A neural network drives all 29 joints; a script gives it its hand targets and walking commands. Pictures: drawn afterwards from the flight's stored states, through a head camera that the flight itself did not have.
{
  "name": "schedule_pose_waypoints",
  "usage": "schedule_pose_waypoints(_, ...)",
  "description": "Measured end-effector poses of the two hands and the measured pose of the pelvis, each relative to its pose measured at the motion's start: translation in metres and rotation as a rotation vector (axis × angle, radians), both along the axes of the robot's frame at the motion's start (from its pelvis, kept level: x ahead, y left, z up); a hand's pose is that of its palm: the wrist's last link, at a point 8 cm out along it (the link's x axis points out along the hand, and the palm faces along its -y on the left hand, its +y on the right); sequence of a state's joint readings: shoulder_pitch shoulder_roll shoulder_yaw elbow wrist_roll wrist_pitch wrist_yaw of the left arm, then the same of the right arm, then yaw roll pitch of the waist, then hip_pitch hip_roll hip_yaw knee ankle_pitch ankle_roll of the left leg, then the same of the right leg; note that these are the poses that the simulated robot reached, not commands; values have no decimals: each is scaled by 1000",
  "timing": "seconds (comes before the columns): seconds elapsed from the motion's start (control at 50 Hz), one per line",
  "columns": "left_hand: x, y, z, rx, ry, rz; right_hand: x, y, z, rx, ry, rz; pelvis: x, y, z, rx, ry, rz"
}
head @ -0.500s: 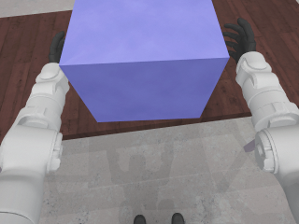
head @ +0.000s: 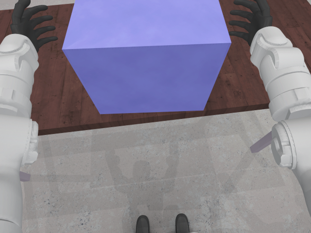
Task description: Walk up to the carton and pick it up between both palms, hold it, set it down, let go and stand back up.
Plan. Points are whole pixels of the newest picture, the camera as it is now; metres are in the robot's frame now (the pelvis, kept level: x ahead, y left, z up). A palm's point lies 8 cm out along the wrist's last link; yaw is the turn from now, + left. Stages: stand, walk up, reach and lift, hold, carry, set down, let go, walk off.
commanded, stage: set down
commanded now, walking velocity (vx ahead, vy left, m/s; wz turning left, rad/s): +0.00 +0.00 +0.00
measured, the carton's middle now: (148, 43) +0.59 +0.03 +0.08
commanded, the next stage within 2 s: none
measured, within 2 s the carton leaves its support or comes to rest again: neither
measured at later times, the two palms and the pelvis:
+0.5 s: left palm (15, 17) +0.51 +0.28 +0.22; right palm (289, 5) +0.51 -0.23 +0.23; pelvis +0.04 +0.01 +0.02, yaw +0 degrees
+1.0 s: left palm (28, 38) +0.48 +0.26 +0.20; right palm (300, 33) +0.46 -0.25 +0.21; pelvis +0.03 +0.00 +0.02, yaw -1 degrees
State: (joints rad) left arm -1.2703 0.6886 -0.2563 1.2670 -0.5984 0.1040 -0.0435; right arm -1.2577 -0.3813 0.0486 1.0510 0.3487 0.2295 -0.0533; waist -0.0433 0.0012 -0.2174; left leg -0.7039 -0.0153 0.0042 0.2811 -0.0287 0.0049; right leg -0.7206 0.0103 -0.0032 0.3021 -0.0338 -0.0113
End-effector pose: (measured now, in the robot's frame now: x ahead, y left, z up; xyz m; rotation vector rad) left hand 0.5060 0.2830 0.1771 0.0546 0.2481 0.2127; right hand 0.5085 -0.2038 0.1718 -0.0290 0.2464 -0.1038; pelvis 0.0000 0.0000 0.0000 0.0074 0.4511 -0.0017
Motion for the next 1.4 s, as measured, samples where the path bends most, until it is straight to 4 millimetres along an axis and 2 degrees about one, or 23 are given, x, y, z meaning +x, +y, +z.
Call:
schedule_pose_waypoints(0.08, 3, 0, 10, -7, 13, 5, 6, 2, 21, -12, -2, -12, 1, 0, -1, -3, 16, 11)
schedule_pose_waypoints(0.24, 16, 3, 35, -50, 11, -8, 10, -16, 62, -29, 12, -79, 15, 0, 5, -7, -18, 20)
schedule_pose_waypoints(0.36, 16, 4, 40, -50, 28, -50, 6, -23, 74, -3, -2, -79, 31, 3, 12, -9, -92, 12)
schedule_pose_waypoints(0.6, 1, -13, 49, -31, 36, -141, -14, -34, 48, 26, 7, -65, 40, 11, 17, -9, -181, 9)
schedule_pose_waypoints(0.74, -5, -26, 51, -52, 53, -147, -29, -48, 49, 19, 4, -83, 35, 10, 18, -12, -209, 4)
schedule_pose_waypoints(0.84, -10, -31, 41, -79, 68, -143, -41, -55, 50, 4, -2, -78, 31, 7, 18, -13, -246, -9)
schedule_pose_waypoints(0.94, -19, -30, 30, -96, 50, -128, -49, -50, 46, -9, -13, -54, 28, 3, 19, -13, -274, -18)
schedule_pose_waypoints(1.06, -34, -21, 12, -100, 59, -111, -57, -38, 22, -9, 36, -38, 25, 0, 19, -13, -298, -16)
schedule_pose_waypoints(1.2, -62, -12, -11, -70, 68, -127, -75, -32, -7, -2, 40, -42, 30, 1, 20, -12, -311, -4)
schedule_pose_waypoints(1.32, -86, -13, -17, -50, 46, -150, -96, -36, -12, -6, 1, -50, 35, 5, 20, -13, -330, -3)
schedule_pose_waypoints(1.4, -92, -13, -17, -60, 49, -141, -103, -38, -13, -9, 5, -48, 35, 7, 19, -16, -349, -10)
